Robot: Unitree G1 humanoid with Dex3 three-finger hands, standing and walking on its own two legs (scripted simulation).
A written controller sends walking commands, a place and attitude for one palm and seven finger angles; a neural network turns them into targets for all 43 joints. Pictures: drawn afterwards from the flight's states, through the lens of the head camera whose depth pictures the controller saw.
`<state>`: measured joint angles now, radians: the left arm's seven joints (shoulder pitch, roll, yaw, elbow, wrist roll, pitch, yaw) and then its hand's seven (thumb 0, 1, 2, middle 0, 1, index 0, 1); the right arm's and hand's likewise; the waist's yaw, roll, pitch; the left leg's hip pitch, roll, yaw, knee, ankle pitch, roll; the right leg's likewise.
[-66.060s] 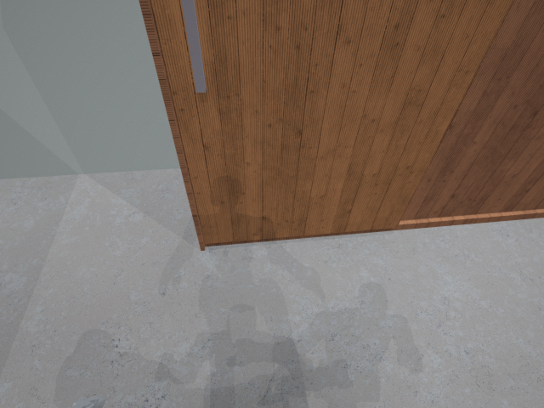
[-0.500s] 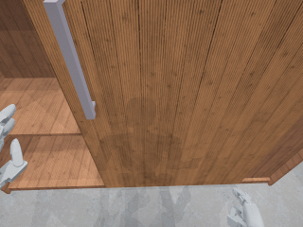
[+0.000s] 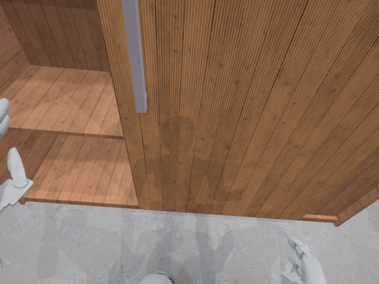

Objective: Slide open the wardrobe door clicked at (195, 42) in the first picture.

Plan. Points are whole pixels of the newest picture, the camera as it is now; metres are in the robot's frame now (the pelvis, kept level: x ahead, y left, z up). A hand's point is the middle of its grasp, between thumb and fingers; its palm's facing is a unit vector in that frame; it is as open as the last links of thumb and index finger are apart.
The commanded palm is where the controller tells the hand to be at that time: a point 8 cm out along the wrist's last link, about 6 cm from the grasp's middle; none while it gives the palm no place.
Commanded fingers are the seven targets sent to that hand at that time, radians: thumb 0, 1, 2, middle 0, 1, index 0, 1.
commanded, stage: step back with the hand held close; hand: left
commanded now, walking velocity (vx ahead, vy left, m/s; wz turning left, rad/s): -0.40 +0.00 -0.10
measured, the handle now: (137, 47) +0.55 +0.18 +0.22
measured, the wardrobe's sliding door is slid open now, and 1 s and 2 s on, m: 0.63 0.63 0.63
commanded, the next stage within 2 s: stop stepping back and stand still in 0.14 s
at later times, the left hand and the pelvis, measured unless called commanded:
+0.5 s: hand (3, 229) +0.15 +0.26 +0.17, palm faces +0.28 -0.86 -0.43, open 7.4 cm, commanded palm +0.08 +0.30 +0.19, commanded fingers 0.00 0.90 0.90 -0.20 -0.30 -0.20 -0.30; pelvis -0.09 +0.02 +0.02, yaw -6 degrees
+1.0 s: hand out of the picture +0.12 +0.26 +0.18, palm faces +0.33 -0.80 -0.50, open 7.4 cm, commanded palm +0.07 +0.31 +0.19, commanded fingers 0.00 0.90 0.90 -0.20 -0.30 -0.20 -0.30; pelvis -0.10 +0.03 +0.00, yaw -5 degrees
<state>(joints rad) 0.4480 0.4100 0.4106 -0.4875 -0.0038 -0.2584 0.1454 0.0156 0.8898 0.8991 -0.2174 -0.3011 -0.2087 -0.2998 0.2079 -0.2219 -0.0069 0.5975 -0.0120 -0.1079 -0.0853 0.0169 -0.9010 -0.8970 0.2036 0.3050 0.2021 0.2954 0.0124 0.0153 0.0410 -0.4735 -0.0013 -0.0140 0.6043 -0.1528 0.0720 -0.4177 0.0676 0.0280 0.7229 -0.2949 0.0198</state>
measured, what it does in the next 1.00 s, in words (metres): walks backwards: right foot, then left foot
